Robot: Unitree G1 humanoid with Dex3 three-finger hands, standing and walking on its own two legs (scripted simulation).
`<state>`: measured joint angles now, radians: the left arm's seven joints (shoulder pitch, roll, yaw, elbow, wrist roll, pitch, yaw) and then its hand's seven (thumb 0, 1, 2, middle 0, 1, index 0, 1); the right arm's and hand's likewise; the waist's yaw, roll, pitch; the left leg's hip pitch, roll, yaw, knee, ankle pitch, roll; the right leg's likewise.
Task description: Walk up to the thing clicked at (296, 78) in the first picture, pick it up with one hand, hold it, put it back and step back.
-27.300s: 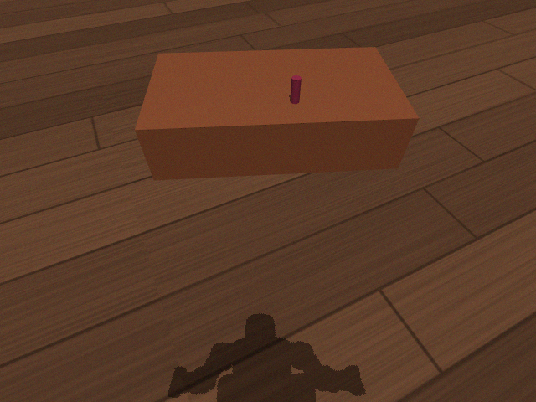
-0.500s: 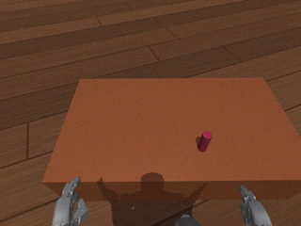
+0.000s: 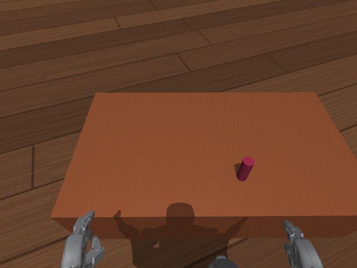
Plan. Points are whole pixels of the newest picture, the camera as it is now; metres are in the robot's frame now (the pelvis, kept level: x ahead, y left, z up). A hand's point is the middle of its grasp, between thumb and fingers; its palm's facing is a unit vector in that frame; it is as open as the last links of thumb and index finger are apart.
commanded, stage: home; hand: right
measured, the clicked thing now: (244, 169) +0.54 -0.25 -0.32
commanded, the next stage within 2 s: stand in 0.48 s
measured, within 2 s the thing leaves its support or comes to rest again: neither
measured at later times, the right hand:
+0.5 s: hand out of the picture +0.08 -0.27 -0.11, palm faces -0.02 +0.94 -0.34, open 17.5 cm
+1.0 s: hand out of the picture +0.01 -0.27 -0.10, palm faces -0.05 +0.94 -0.34, open 9.9 cm
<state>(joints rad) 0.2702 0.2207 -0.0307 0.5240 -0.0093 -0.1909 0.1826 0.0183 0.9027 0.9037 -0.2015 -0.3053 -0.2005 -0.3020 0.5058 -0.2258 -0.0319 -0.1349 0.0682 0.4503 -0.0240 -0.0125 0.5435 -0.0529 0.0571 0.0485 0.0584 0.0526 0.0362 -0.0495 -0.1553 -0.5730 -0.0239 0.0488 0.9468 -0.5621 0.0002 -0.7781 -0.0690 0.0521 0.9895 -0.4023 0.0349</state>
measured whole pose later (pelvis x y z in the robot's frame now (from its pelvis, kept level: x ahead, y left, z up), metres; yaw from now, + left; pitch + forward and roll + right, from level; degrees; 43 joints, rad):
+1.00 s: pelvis -0.02 -0.03 +0.06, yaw +2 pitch -4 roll +0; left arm 0.13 0.32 0.04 1.16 0.03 0.01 -0.02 0.01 0.91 0.90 -0.20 -0.30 -0.20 -0.30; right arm 0.26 -0.31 -0.01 1.07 -0.04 -0.01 -0.02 0.00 -0.46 -0.79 0.20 0.28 0.20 0.29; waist 0.01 -0.01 0.06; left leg -0.08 0.04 -0.02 0.42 -0.28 -0.04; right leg -0.23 -0.02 -0.04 0.43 -0.13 -0.01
